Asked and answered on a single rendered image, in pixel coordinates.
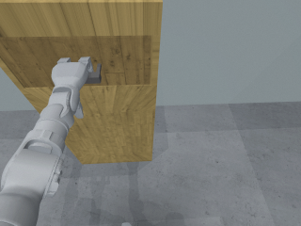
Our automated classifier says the handle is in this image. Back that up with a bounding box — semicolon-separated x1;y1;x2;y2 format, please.
85;63;102;84

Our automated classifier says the cabinet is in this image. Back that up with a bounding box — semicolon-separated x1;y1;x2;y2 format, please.
0;0;163;165

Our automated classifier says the left robot upper arm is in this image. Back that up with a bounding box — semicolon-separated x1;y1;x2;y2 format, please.
0;148;64;226

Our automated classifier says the robot left hand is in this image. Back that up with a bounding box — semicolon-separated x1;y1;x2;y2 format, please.
51;56;94;119

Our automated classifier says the drawer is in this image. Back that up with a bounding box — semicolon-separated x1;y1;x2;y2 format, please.
0;35;151;88

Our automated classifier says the robot left forearm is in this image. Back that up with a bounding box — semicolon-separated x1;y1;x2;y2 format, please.
1;84;80;190

